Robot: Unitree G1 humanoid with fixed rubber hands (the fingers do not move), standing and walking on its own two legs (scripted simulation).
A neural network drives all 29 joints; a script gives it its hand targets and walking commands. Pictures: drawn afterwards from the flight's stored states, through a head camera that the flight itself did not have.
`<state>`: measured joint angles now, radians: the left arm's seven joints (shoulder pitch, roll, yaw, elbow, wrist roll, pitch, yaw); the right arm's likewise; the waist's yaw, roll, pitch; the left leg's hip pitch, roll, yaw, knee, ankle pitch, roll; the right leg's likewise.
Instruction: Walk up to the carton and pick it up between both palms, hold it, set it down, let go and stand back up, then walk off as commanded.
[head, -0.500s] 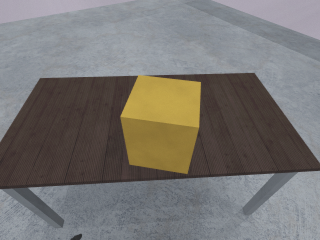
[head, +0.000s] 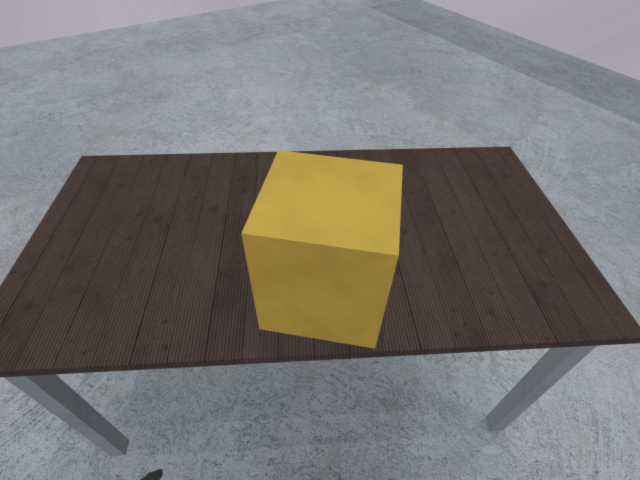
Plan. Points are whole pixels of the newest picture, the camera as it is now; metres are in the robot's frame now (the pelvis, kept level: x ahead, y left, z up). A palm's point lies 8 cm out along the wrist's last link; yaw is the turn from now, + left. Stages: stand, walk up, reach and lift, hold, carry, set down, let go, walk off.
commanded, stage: walk up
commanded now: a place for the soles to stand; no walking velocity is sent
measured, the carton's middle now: (327, 251) +0.47 +0.02 -0.02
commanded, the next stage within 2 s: none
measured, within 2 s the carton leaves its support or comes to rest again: neither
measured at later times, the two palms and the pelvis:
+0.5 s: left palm out of the picture +0.08 +0.25 -0.13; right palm out of the picture +0.07 -0.25 -0.12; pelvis +0.00 +0.00 +0.00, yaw +0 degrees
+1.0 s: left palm out of the picture +0.08 +0.26 -0.13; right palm out of the picture +0.07 -0.25 -0.12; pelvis +0.00 +0.00 +0.00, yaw +0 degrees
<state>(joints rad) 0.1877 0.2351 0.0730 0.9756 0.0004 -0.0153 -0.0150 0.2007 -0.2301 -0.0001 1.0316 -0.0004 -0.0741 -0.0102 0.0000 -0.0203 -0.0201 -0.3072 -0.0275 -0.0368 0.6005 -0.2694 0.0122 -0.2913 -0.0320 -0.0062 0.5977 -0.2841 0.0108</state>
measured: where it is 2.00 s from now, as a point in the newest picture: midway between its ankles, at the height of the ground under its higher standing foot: outside the picture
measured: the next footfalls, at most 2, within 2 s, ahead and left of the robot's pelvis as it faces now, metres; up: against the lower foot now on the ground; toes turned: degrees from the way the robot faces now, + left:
none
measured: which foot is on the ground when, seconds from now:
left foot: down 0.00-1.00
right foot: down 0.00-1.00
